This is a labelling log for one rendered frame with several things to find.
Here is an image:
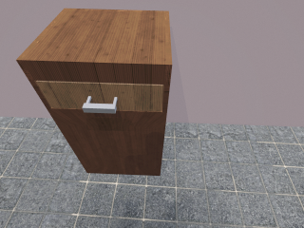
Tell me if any cabinet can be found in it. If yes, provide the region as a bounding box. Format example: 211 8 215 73
16 8 173 176

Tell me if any handle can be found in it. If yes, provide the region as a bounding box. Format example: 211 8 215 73
82 96 118 114

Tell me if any drawer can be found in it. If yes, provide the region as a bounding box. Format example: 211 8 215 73
36 81 163 111

